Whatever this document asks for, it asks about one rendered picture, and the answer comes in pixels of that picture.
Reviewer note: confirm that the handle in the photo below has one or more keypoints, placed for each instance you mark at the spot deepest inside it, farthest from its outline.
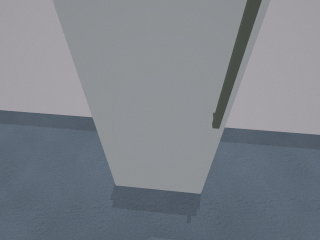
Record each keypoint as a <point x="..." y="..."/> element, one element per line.
<point x="243" y="35"/>

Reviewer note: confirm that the fridge door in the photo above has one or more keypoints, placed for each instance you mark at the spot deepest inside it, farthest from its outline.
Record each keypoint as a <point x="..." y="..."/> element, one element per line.
<point x="152" y="72"/>

